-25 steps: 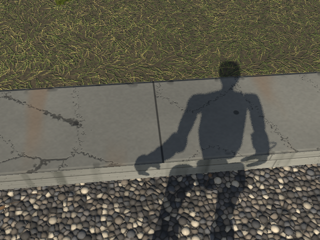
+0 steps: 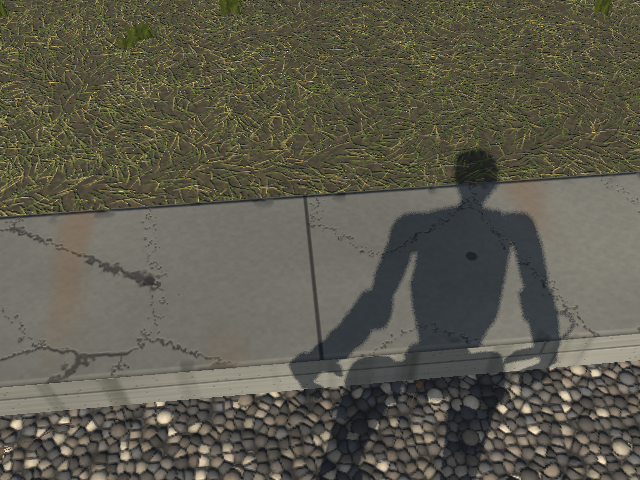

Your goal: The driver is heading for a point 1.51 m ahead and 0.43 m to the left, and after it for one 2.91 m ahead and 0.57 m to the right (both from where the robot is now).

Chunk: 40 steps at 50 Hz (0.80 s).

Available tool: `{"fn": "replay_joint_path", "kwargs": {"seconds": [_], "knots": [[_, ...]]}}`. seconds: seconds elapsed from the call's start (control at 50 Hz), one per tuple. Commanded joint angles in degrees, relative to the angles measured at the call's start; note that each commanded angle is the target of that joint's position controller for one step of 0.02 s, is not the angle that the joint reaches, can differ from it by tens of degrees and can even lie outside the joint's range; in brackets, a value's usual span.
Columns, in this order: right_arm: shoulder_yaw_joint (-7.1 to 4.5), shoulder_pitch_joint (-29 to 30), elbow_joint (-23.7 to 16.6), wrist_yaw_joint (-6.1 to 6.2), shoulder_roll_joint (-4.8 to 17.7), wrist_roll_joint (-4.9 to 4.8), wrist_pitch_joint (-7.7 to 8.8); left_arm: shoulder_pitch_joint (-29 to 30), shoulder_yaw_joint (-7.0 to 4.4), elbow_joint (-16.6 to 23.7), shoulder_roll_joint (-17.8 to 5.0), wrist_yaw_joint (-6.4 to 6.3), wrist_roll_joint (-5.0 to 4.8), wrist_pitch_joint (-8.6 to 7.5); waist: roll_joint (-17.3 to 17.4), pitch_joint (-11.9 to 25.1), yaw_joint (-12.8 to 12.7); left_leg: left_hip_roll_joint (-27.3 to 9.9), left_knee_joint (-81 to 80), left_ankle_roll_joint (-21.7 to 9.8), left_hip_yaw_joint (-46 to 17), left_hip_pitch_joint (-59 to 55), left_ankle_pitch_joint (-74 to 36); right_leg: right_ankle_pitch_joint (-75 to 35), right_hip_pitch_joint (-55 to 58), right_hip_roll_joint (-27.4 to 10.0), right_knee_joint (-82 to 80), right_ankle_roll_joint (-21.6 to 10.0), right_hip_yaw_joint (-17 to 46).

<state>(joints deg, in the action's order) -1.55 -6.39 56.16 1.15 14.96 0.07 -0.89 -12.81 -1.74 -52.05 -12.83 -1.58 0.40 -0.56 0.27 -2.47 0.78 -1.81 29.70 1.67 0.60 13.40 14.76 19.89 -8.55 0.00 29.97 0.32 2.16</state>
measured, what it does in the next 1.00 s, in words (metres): walks ahead: right foot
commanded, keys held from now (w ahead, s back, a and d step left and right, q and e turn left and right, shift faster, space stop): no key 0.28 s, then w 0.72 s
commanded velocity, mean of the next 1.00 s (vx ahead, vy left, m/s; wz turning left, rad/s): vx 0.25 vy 0.00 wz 0.00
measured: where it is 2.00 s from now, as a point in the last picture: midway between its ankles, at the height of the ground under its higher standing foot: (292, 265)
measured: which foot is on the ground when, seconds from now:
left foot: down 0.00-0.94, up 0.96-1.00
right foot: down 0.00-0.50, up 0.52-0.90, down 0.92-1.00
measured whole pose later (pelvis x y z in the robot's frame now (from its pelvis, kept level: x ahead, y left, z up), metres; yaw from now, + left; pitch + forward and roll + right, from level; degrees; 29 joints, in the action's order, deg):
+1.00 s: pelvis +0.26 -0.01 -0.01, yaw +1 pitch +0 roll +0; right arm -0.8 -23.1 62.9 -0.1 11.0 0.7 4.2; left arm -4.1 -2.5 -53.6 -12.6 0.8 1.4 -4.2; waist 1.1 -3.9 2.4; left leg -0.3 60.6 -4.2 -0.2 9.7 23.5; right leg 10.5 -22.8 2.5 33.4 -6.3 -6.7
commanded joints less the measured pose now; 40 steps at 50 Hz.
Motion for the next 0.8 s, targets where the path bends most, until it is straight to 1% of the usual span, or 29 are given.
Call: {"fn": "replay_joint_path", "kwargs": {"seconds": [0.02,0.28,0.3,0.32,0.34,0.36,0.38,0.4,0.42,0.44,0.46,0.48,0.5,0.52,0.54,0.56,0.58,0.6,0.62,0.66,0.7,0.74,0.78,0.8], "knots": [[-1.16,0.8,-1.2,0.48,6.0,-0.05,0.44,-1.3,-1.51,1.1,-7.3,-0.18,-0.04,-0.46,-0.7,3.2,-0.1,-0.8,-2.3,-1.4,-0.6,-4.8,-14.7,-20.2,-2.6,-2.4,-5.2,-1.2,1.8],[-1.17,-0.8,2.8,1.19,5.9,-0.04,0.30,-1.1,-0.86,-3.6,-6.7,-0.25,-0.07,-0.16,-0.9,1.8,-0.1,-0.7,-3.6,-1.0,-0.5,-4.7,-12.7,-16.1,-3.2,-1.6,-7.1,-1.2,0.7],[-1.05,-1.8,3.5,1.20,5.3,-0.06,0.19,-2.4,-0.85,-4.5,-6.6,-0.31,-0.18,-0.07,-1.4,3.0,-0.2,0.3,-3.0,-1.1,0.6,-5.0,-7.0,-9.8,-2.7,-1.1,-7.8,-1.6,0.5],[-0.62,-4.3,4.5,0.30,4.1,1.39,-0.49,-4.0,-0.97,-5.5,-7.4,-0.49,1.44,0.45,-4.0,1.7,-0.2,-0.7,-2.4,-2.2,-0.3,-3.6,1.3,1.0,-2.9,-3.9,-11.2,-3.8,5.1],[-0.81,-3.8,4.2,-0.26,4.0,1.67,-0.74,-3.6,-1.51,-5.6,-8.8,-0.41,1.52,0.97,-5.8,-1.3,-0.5,1.6,0.2,-2.8,1.8,0.2,10.4,14.4,-3.8,-4.8,-13.5,-5.6,7.8],[-0.93,-1.9,3.2,-0.74,4.2,1.98,-0.77,-4.3,-1.96,-5.6,-10.2,-0.23,1.40,1.32,-7.3,-4.1,-1.5,2.9,3.6,-3.2,3.2,4.9,14.2,24.0,-4.5,-7.2,-16.6,-7.5,11.9],[-0.89,-0.3,2.0,-1.19,3.7,2.15,-0.57,-5.4,-2.42,-5.8,-11.5,-0.14,1.18,1.43,-9.0,-6.6,-2.3,3.4,7.1,-3.6,4.5,8.6,14.1,29.1,-4.6,-10.3,-19.5,-9.5,16.0],[-0.61,0.6,0.9,-1.53,2.6,2.26,-0.05,-6.3,-2.58,-6.4,-11.5,-0.06,1.00,1.30,-10.3,-8.4,-2.6,2.2,9.7,-4.3,3.9,9.7,12.3,29.6,-5.7,-13.0,-20.9,-11.2,19.2],[-0.46,0.3,0.3,-1.81,2.0,1.98,0.64,-6.0,-2.48,-6.6,-10.7,0.09,0.97,1.03,-10.6,-8.9,-2.1,1.2,10.0,-5.0,3.3,9.7,11.0,27.4,-6.0,-14.1,-21.3,-11.9,20.0],[-0.42,-1.8,0.4,-2.03,1.8,1.70,1.44,-4.8,-2.49,-6.5,-10.3,0.29,1.04,0.69,-10.3,-8.5,-0.8,0.9,7.3,-5.8,3.4,7.5,10.6,24.3,-6.2,-13.7,-20.1,-11.7,18.7],[-0.45,-6.1,1.7,-2.14,1.5,1.35,2.22,-2.7,-2.51,-6.0,-9.9,0.54,0.92,0.38,-9.2,-7.6,1.4,1.6,2.0,-6.5,4.2,1.4,8.7,21.5,-8.3,-12.0,-17.5,-10.8,15.7],[-0.78,-13.5,4.4,-1.91,1.9,1.15,2.97,0.3,-2.36,-5.2,-8.7,0.73,0.78,0.00,-6.2,-6.4,4.7,2.5,-3.9,-7.0,3.5,-8.9,7.1,18.1,-13.5,-8.8,-12.1,-9.2,11.5],[-1.94,-21.0,6.5,-1.35,6.2,1.53,3.75,4.5,-1.42,-2.8,-5.4,1.09,0.49,-0.70,5.1,-5.4,7.9,-5.6,-12.9,-9.1,-11.1,-15.8,16.5,11.9,-21.1,-2.3,1.9,-6.2,3.1],[-3.61,-29.1,9.1,-1.47,12.1,1.17,3.88,6.8,-1.09,-0.1,-3.8,1.54,1.14,-1.50,18.4,-4.0,9.3,-17.2,-22.9,-13.9,-33.9,-22.0,25.6,12.6,-30.9,3.9,18.7,-4.4,-4.5],[-2.94,-26.5,8.7,-1.38,9.9,1.52,3.81,6.9,-1.81,-0.1,-6.7,1.82,2.26,-1.94,10.9,-6.5,6.2,-19.9,-23.6,-15.4,-37.1,-19.2,25.3,12.6,-34.0,1.7,28.2,-5.7,0.2],[-2.38,-21.2,6.4,-1.34,7.4,1.72,4.23,5.5,-1.65,-1.2,-5.8,2.39,1.65,-2.47,5.1,-7.9,3.2,-18.1,-22.7,-14.7,-31.6,-16.3,22.4,6.3,-34.2,-1.1,31.4,-6.4,1.3],[-2.03,-17.6,4.9,-1.30,5.9,1.78,4.76,3.9,-1.45,-2.2,-5.0,3.00,1.00,-3.07,3.7,-6.8,1.3,-15.7,-23.0,-13.5,-26.4,-15.1,16.9,1.1,-32.5,-2.7,31.5,-6.4,0.8],[-1.62,-16.4,4.4,-1.20,4.7,1.55,5.34,3.7,-1.50,-2.4,-4.8,3.44,1.17,-3.39,3.7,-5.9,0.5,-14.0,-23.5,-12.8,-22.1,-15.2,10.4,-2.3,-31.5,-3.8,30.4,-6.0,0.1],[-1.19,-16.4,4.6,-1.14,3.4,1.41,5.85,3.7,-1.49,-2.7,-4.8,3.73,1.63,-3.28,3.8,-4.7,0.3,-12.1,-23.5,-12.0,-17.8,-15.6,3.9,-4.7,-30.3,-4.2,29.3,-5.1,-0.9],[-0.61,-20.4,6.2,-0.97,2.1,1.20,6.44,5.0,-1.28,-2.1,-4.0,4.06,1.82,-2.77,4.4,-3.2,0.7,-10.8,-22.3,-12.0,-12.5,-17.7,-8.9,-6.4,-30.5,-3.6,27.4,-3.6,-3.2],[-0.30,-23.2,7.3,-0.63,2.0,0.93,6.62,8.8,-0.83,-0.6,-2.9,4.07,1.62,-2.32,4.5,-3.3,1.4,-10.4,-21.6,-12.3,-9.2,-18.3,-17.1,-7.3,-32.0,-3.2,23.8,-2.3,-5.1],[-0.04,-23.7,7.5,-0.44,2.2,0.99,6.61,13.7,-0.24,1.5,-2.1,4.05,1.36,-2.22,5.3,-4.3,2.0,-9.5,-21.6,-12.3,-6.5,-16.1,-20.7,-9.1,-30.6,-2.6,17.5,-1.6,-6.5],[-0.01,-24.1,7.6,-0.48,2.8,1.11,6.61,17.1,0.22,3.0,-1.8,3.97,0.94,-2.21,6.6,-5.1,2.5,-8.9,-21.6,-12.0,-4.4,-13.3,-23.8,-11.0,-26.0,-1.5,10.7,-2.0,-8.0],[-0.06,-24.1,7.7,-0.48,3.2,1.10,6.61,17.7,0.23,3.4,-2.1,3.85,0.82,-2.16,7.2,-5.1,2.2,-9.1,-21.3,-11.8,-3.9,-12.5,-25.5,-11.4,-23.3,-1.0,8.2,-2.6,-8.5]]}}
